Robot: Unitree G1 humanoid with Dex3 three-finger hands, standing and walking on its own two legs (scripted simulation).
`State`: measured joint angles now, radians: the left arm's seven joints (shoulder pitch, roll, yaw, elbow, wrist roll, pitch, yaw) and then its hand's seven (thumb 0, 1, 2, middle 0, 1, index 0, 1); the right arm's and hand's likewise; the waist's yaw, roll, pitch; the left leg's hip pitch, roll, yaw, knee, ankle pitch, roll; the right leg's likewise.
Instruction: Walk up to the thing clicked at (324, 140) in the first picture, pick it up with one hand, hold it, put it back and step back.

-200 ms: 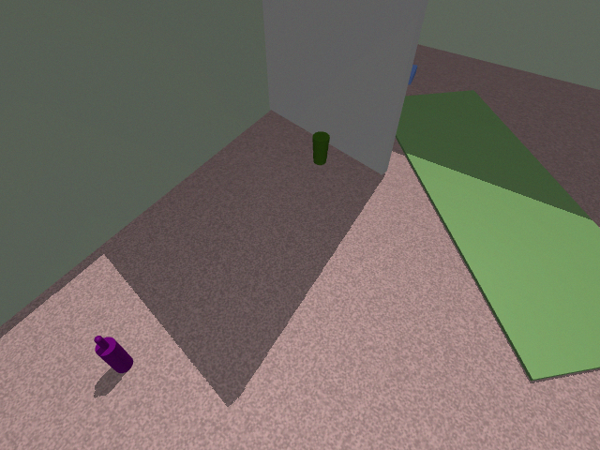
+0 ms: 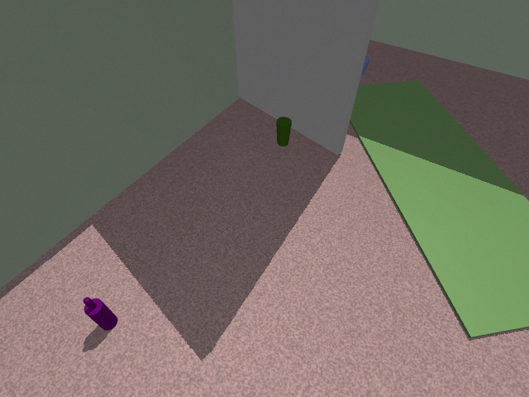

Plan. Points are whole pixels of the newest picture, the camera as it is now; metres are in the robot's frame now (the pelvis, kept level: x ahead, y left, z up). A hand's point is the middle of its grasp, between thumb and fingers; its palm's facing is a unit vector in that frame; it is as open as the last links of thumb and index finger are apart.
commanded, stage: stand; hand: left
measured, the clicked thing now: (283, 132) +1.57 -0.11 -0.70
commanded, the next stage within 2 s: walk up in 0.92 s
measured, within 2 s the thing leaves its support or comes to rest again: neither
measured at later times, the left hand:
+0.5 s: hand out of the picture +0.08 +0.25 -0.16, palm faces -0.01 -0.94 -0.33, open 7.4 cm
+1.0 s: hand out of the picture +0.08 +0.25 -0.15, palm faces -0.04 -0.94 -0.33, open 7.4 cm
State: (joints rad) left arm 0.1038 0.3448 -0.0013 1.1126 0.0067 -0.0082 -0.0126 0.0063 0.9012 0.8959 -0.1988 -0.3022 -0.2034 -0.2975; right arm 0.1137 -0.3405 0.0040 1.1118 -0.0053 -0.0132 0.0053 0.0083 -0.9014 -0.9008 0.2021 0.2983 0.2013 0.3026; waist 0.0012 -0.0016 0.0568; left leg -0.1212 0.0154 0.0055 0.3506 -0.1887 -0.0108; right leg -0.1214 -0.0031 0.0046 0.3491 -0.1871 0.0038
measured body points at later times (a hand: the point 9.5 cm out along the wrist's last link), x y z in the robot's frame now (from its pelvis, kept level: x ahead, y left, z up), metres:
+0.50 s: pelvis +0.01 +0.00 +0.00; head +0.02 +0.00 +0.45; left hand +0.08 +0.30 -0.13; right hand +0.09 -0.30 -0.13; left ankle +0.00 +0.13 -0.75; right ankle +0.00 -0.12 -0.75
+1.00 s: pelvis +0.01 -0.01 +0.00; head +0.02 -0.01 +0.45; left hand +0.08 +0.30 -0.13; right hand +0.08 -0.31 -0.13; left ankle +0.00 +0.12 -0.74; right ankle +0.00 -0.12 -0.74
